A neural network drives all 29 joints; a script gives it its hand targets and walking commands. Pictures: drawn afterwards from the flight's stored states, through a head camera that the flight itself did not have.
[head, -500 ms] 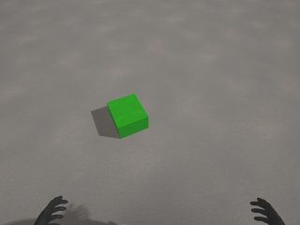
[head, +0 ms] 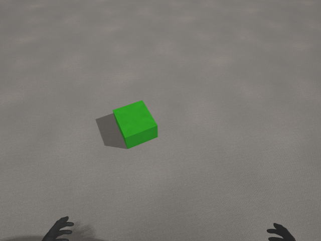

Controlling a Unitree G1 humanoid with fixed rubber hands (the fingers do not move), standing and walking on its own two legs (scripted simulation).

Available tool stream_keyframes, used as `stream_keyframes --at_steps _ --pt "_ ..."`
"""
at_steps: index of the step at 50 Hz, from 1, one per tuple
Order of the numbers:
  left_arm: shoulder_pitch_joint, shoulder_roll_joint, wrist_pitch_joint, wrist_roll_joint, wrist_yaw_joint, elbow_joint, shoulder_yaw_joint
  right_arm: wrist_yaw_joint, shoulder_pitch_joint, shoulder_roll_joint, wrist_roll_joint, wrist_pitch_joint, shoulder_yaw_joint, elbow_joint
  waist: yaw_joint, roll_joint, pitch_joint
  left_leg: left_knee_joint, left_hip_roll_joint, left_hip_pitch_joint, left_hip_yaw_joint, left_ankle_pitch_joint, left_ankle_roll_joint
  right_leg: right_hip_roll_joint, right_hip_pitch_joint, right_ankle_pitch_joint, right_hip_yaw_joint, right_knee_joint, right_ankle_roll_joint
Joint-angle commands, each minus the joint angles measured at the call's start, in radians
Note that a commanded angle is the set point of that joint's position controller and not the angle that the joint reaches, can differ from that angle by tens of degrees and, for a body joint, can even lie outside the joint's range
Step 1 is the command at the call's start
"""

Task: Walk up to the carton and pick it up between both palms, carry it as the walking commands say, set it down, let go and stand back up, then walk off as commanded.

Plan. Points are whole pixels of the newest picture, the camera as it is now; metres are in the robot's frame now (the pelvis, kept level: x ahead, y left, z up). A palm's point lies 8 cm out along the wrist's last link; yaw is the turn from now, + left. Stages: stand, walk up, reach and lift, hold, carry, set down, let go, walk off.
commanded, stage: stand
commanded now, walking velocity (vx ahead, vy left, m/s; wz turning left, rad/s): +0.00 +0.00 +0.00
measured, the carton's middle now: (135, 123) +0.97 +0.23 -0.69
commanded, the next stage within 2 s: walk up in 1.24 s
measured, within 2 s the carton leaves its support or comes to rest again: neither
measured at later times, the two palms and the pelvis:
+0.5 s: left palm out of the picture +0.10 +0.31 -0.09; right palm out of the picture +0.10 -0.30 -0.08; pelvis -0.01 +0.01 +0.02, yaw +0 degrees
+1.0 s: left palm out of the picture +0.09 +0.31 -0.09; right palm out of the picture +0.09 -0.30 -0.08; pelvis -0.01 +0.00 +0.02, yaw +0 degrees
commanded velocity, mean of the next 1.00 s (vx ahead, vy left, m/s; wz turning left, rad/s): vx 0.00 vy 0.00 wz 0.00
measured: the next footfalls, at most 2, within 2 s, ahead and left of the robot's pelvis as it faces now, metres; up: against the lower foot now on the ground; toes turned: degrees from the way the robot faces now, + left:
left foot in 1.70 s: +0.10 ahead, +0.18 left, +0.00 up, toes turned +14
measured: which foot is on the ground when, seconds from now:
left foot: down 0.00-1.00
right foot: down 0.00-1.00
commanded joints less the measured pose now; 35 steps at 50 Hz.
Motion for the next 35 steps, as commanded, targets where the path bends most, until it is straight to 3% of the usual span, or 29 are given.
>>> stream_keyframes --at_steps 1,2,3,5,6,7,8,9,10,11,12,13,14,15,16,17,20,22,23,24,25,27,29,30,31,32,33,34,35 --pt "-0.039 0.185 -0.007 0.002 0.010 -0.029 0.039 -0.006 -0.047 -0.204 -0.002 -0.012 -0.038 -0.032 -0.004 0.049 -0.128 -0.135 0.104 0.101 -0.096 0.345 0.065 -0.076 0.048 0.385 0.082 -0.132 -0.068" --pt "-0.070 0.166 -0.003 -0.001 0.011 -0.038 0.030 -0.008 -0.074 -0.195 0.002 -0.013 -0.038 -0.030 -0.009 0.035 -0.121 -0.150 0.109 0.079 -0.102 0.326 0.059 -0.086 0.035 0.366 0.067 -0.130 -0.073" --pt "-0.060 0.190 0.003 0.001 0.010 -0.025 0.043 -0.012 -0.073 -0.210 -0.012 -0.012 -0.042 -0.025 0.012 -0.024 -0.094 -0.154 0.099 0.071 -0.096 0.334 0.054 -0.082 0.046 0.357 0.075 -0.135 -0.064" --pt "-0.024 0.167 -0.006 -0.003 0.004 -0.015 0.033 -0.012 -0.045 -0.196 -0.002 -0.013 -0.038 0.002 0.005 0.046 -0.151 -0.161 0.100 0.129 -0.084 0.352 0.052 -0.089 0.084 0.399 0.075 -0.149 -0.067" --pt "-0.053 0.171 -0.005 -0.009 0.008 -0.003 0.030 -0.011 -0.060 -0.189 -0.004 -0.010 -0.036 -0.003 0.017 0.023 -0.128 -0.176 0.100 0.094 -0.093 0.334 0.049 -0.087 0.080 0.343 0.075 -0.155 -0.067" --pt "-0.036 0.152 -0.009 -0.004 0.008 0.013 0.030 -0.009 -0.089 -0.188 0.000 -0.009 -0.030 -0.003 0.019 0.047 -0.117 -0.177 0.105 0.103 -0.092 0.314 0.058 -0.096 0.079 0.370 0.079 -0.173 -0.069" --pt "-0.061 0.156 -0.005 0.004 0.008 0.007 0.027 -0.006 -0.108 -0.184 0.000 -0.008 -0.035 -0.006 0.020 0.006 -0.117 -0.204 0.106 0.109 -0.106 0.275 0.054 -0.090 0.074 0.341 0.080 -0.193 -0.064" --pt "-0.074 0.164 -0.006 0.002 0.012 0.011 0.029 -0.007 -0.101 -0.204 0.003 -0.002 -0.042 0.003 0.001 0.032 -0.135 -0.193 0.108 0.132 -0.089 0.315 0.061 -0.093 0.073 0.366 0.091 -0.190 -0.062" --pt "-0.067 0.168 -0.005 0.005 0.013 0.016 0.031 -0.007 -0.085 -0.190 -0.002 -0.003 -0.038 0.009 0.002 -0.007 -0.117 -0.199 0.098 0.105 -0.093 0.293 0.055 -0.088 0.091 0.373 0.070 -0.195 -0.059" --pt "-0.057 0.184 -0.008 0.004 0.011 0.031 0.033 -0.004 -0.082 -0.205 -0.003 -0.005 -0.029 0.025 0.006 0.004 -0.105 -0.202 0.094 0.126 -0.082 0.308 0.055 -0.102 0.080 0.382 0.098 -0.210 -0.066" --pt "-0.069 0.183 -0.002 0.001 0.009 0.042 0.031 -0.004 -0.081 -0.204 0.002 -0.008 -0.038 0.033 -0.012 0.038 -0.118 -0.201 0.099 0.149 -0.069 0.326 0.050 -0.103 0.080 0.388 0.078 -0.219 -0.058" --pt "-0.082 0.189 -0.001 -0.003 0.007 0.043 0.035 -0.008 -0.064 -0.195 -0.002 -0.006 -0.038 0.029 -0.007 -0.033 -0.091 -0.214 0.096 0.130 -0.081 0.334 0.047 -0.094 0.080 0.362 0.073 -0.208 -0.049" --pt "-0.060 0.167 -0.003 -0.009 0.000 0.039 0.024 -0.009 -0.080 -0.209 -0.003 -0.003 -0.039 0.020 0.000 0.064 -0.097 -0.223 0.098 0.120 -0.068 0.317 0.047 -0.092 0.085 0.344 0.083 -0.217 -0.053" --pt "-0.068 0.180 0.003 -0.004 0.001 0.051 0.030 -0.007 -0.090 -0.186 -0.004 -0.005 -0.041 0.024 -0.003 0.053 -0.089 -0.259 0.100 0.111 -0.088 0.284 0.042 -0.082 0.093 0.326 0.068 -0.223 -0.056" --pt "-0.078 0.176 0.001 0.007 0.000 0.049 0.026 -0.007 -0.094 -0.172 0.000 0.001 -0.027 0.042 0.016 0.028 -0.061 -0.284 0.101 0.117 -0.079 0.230 0.030 -0.086 0.089 0.288 0.068 -0.270 -0.045" --pt "-0.071 0.172 -0.001 0.007 0.001 0.053 0.032 -0.007 -0.093 -0.177 0.003 -0.004 -0.031 0.051 0.015 0.074 -0.091 -0.293 0.106 0.096 -0.098 0.218 0.045 -0.086 0.121 0.299 0.077 -0.269 -0.053" --pt "-0.059 0.173 0.000 0.003 -0.003 0.075 0.025 -0.006 -0.098 -0.194 0.002 -0.009 -0.033 0.056 0.011 0.014 -0.087 -0.293 0.107 0.145 -0.093 0.254 0.030 -0.093 0.117 0.315 0.062 -0.257 -0.046" --pt "-0.057 0.170 0.002 -0.006 -0.002 0.082 0.025 -0.002 -0.098 -0.185 0.004 -0.007 -0.023 0.075 0.023 0.061 -0.054 -0.330 0.113 0.124 -0.102 0.192 0.032 -0.094 0.114 0.265 0.085 -0.299 -0.042" --pt "-0.070 0.176 0.002 0.005 -0.002 0.098 0.028 -0.003 -0.113 -0.188 0.001 -0.008 -0.031 0.069 0.023 0.014 -0.085 -0.335 0.121 0.114 -0.110 0.207 0.041 -0.099 0.139 0.293 0.058 -0.296 -0.031" --pt "-0.092 0.174 0.007 -0.002 0.000 0.088 0.029 -0.004 -0.102 -0.193 0.001 -0.008 -0.030 0.062 0.005 0.050 -0.071 -0.350 0.109 0.134 -0.095 0.213 0.037 -0.096 0.121 0.256 0.071 -0.290 -0.042" --pt "-0.076 0.132 0.003 -0.008 -0.005 0.095 0.015 -0.006 -0.121 -0.214 -0.005 -0.014 -0.032 0.073 0.033 0.063 -0.079 -0.351 0.110 0.131 -0.097 0.227 0.025 -0.098 0.126 0.248 0.072 -0.285 -0.036" --pt "-0.064 0.177 -0.001 0.007 -0.001 0.111 0.023 0.000 -0.129 -0.191 -0.002 -0.005 -0.029 0.078 0.036 0.047 -0.046 -0.360 0.120 0.121 -0.115 0.149 0.036 -0.104 0.119 0.236 0.071 -0.320 -0.050" --pt "-0.086 0.197 0.007 0.005 -0.005 0.099 0.029 -0.001 -0.109 -0.204 0.012 -0.005 -0.032 0.079 0.016 0.074 -0.058 -0.374 0.118 0.120 -0.118 0.166 0.026 -0.108 0.138 0.252 0.080 -0.325 -0.040" --pt "-0.068 0.189 0.004 0.005 -0.006 0.120 0.026 0.000 -0.100 -0.187 0.009 -0.012 -0.028 0.074 0.013 0.012 -0.072 -0.345 0.121 0.154 -0.105 0.263 0.035 -0.114 0.149 0.304 0.077 -0.325 -0.041" --pt "-0.061 0.174 -0.007 0.000 -0.007 0.117 0.021 0.001 -0.083 -0.195 0.005 -0.010 -0.031 0.092 0.004 0.017 -0.099 -0.345 0.109 0.175 -0.108 0.268 0.034 -0.113 0.160 0.306 0.078 -0.327 -0.037" --pt "-0.056 0.161 -0.002 -0.003 -0.002 0.113 0.014 0.000 -0.098 -0.202 -0.003 -0.010 -0.034 0.086 0.019 0.038 -0.085 -0.336 0.109 0.195 -0.088 0.255 0.027 -0.106 0.118 0.292 0.070 -0.329 -0.037" --pt "-0.097 0.181 0.001 0.003 -0.001 0.115 0.017 0.002 -0.089 -0.188 0.004 -0.009 -0.031 0.101 0.001 -0.022 -0.087 -0.342 0.111 0.202 -0.108 0.239 0.030 -0.115 0.108 0.283 0.076 -0.345 -0.044" --pt "-0.090 0.175 -0.002 -0.006 -0.004 0.096 0.022 0.006 -0.065 -0.192 -0.002 -0.006 -0.029 0.098 0.014 0.015 -0.095 -0.342 0.113 0.188 -0.099 0.233 0.031 -0.117 0.126 0.242 0.087 -0.354 -0.046" --pt "-0.095 0.190 -0.001 -0.011 -0.005 0.109 0.024 0.001 -0.088 -0.183 -0.001 -0.004 -0.030 0.100 0.005 -0.007 -0.061 -0.348 0.107 0.178 -0.100 0.211 0.027 -0.116 0.103 0.230 0.101 -0.365 -0.042"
